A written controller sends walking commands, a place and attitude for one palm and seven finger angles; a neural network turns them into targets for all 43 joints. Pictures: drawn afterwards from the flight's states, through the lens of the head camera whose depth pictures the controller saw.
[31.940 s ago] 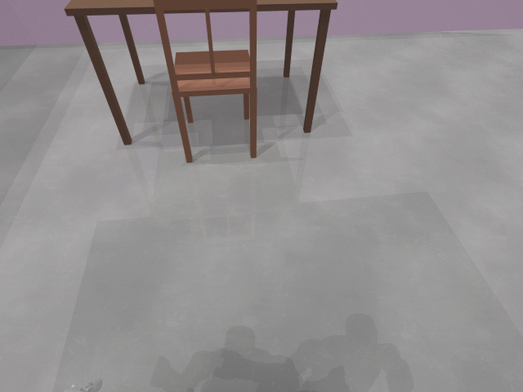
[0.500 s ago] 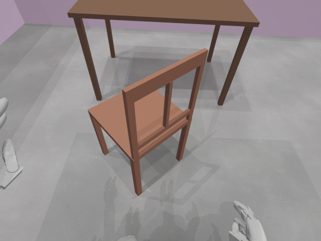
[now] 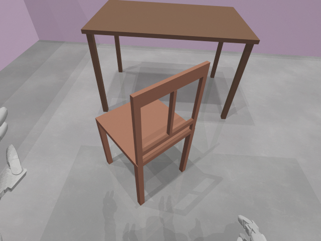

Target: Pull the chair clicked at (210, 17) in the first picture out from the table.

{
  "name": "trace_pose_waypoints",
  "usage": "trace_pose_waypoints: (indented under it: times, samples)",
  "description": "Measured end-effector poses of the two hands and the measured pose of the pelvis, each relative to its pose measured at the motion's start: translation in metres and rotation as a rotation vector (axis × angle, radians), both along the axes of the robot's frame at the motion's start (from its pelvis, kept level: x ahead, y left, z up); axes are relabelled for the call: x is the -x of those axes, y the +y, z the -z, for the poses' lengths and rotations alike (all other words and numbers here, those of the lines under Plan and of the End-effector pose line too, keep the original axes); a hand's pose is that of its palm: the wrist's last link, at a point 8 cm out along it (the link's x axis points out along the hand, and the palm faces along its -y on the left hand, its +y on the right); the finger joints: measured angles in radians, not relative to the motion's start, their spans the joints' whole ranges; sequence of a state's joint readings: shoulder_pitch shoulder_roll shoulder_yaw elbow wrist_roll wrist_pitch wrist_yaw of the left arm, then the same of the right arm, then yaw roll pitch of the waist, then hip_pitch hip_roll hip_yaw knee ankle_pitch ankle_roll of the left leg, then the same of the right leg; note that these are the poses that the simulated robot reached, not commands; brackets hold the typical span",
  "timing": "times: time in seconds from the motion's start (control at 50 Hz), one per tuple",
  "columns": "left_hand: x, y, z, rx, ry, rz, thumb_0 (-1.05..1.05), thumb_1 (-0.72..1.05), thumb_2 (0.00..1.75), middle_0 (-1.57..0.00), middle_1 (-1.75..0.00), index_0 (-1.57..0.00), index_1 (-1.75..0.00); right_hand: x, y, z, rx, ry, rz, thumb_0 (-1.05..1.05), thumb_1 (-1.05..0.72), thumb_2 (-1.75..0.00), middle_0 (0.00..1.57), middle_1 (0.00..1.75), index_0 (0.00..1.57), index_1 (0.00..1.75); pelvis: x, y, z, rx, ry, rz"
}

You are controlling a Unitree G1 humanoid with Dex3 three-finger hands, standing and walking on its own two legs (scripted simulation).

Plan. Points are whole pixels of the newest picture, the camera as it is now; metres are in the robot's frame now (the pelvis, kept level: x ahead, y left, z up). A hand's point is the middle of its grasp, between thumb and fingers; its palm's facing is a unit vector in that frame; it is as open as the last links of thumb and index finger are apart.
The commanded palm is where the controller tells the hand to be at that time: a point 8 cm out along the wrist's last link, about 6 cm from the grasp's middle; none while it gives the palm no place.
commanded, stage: stop stepping back and stand still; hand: left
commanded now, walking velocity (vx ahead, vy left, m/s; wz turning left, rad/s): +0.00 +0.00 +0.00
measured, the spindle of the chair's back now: (171, 113) +0.66 -0.02 -0.10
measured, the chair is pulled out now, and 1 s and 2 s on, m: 0.57 0.57 0.57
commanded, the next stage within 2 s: let the arm hang, fingers relaxed in 0.48 s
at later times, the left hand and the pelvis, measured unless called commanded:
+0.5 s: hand (36, 156) +0.23 +0.25 +0.16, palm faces +0.38 -0.79 -0.48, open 7.4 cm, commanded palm +0.17 +0.30 +0.18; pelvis +0.03 +0.00 +0.01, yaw +0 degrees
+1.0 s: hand out of the picture +0.00 +0.18 -0.17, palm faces +0.06 -0.98 -0.19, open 7.0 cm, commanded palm none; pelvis +0.01 -0.01 +0.01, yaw +3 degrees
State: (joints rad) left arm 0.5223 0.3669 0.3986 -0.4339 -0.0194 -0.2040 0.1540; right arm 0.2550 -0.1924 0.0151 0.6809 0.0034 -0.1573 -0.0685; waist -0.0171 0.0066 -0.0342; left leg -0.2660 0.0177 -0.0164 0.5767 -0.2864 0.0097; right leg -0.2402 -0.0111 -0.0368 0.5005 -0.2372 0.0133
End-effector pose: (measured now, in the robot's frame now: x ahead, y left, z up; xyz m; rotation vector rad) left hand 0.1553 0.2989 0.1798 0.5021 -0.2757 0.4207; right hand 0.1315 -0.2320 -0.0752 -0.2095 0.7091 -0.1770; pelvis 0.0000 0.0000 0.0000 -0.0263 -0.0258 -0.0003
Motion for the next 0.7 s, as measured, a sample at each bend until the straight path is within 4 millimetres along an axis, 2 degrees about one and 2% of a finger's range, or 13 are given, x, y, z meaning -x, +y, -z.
trace_pose_waypoints:
  times: [0.14,0.32,0.46,0.58,0.6,0.62,0.66,0.7]
  samples:
    - [-0.018,-0.001,-0.004,-0.029,0.037,0.011,0.01,0.89,0.90,-0.21,-0.30,-0.21,-0.30,-0.023,0.004,-0.007,-0.016,-0.024,-0.007,0.02,-0.91,-0.90,0.20,0.30,0.21,0.30,-0.014,-0.002,-0.004,-0.012,0.009,0.001]
    - [-0.033,-0.006,-0.001,-0.025,0.083,0.033,0.01,0.89,0.90,-0.21,-0.30,-0.21,-0.30,-0.046,-0.005,-0.011,0.002,-0.012,-0.012,0.02,-0.91,-0.90,0.20,0.30,0.21,0.30,-0.026,-0.004,-0.007,-0.013,0.016,0.004]
    - [-0.035,-0.008,-0.004,-0.035,0.099,0.039,0.01,0.89,0.90,-0.21,-0.30,-0.21,-0.30,-0.054,-0.010,-0.015,0.013,-0.016,-0.002,0.02,-0.91,-0.90,0.20,0.30,0.21,0.30,-0.029,-0.004,-0.008,-0.015,0.017,0.000]
    - [-0.031,-0.007,-0.006,-0.037,0.101,0.029,0.01,0.89,0.90,-0.21,-0.30,-0.21,-0.30,-0.053,-0.009,-0.015,0.009,-0.014,-0.001,0.02,-0.91,-0.90,0.20,0.30,0.21,0.30,-0.027,-0.005,-0.009,-0.014,0.017,0.000]
    - [-0.032,-0.006,0.001,-0.047,0.125,0.035,0.01,0.89,0.90,-0.21,-0.30,-0.21,-0.30,-0.053,-0.009,-0.012,0.001,-0.015,-0.019,0.01,-0.91,-0.90,0.20,0.30,0.21,0.30,-0.026,-0.004,-0.008,-0.013,0.025,-0.008]
    - [-0.036,-0.004,0.018,-0.038,0.189,0.037,0.01,0.89,0.90,-0.21,-0.30,-0.21,-0.30,-0.052,-0.011,-0.006,-0.006,0.000,-0.044,0.01,-0.91,-0.90,0.20,0.30,0.21,0.30,-0.024,-0.003,-0.006,-0.015,0.033,-0.017]
    - [-0.043,0.002,0.072,0.055,0.391,0.013,0.00,0.90,0.90,-0.20,-0.30,-0.20,-0.30,-0.047,-0.014,0.012,-0.015,0.063,-0.071,0.01,-0.91,-0.90,0.20,0.30,0.21,0.30,-0.019,-0.001,-0.002,-0.021,0.047,-0.028]
    - [-0.037,-0.001,0.139,0.187,0.636,-0.028,0.00,0.90,0.90,-0.20,-0.30,-0.20,-0.30,-0.036,-0.016,0.027,-0.023,0.137,-0.074,0.01,-0.91,-0.90,0.20,0.30,0.21,0.30,-0.015,0.000,0.001,-0.024,0.048,-0.033]
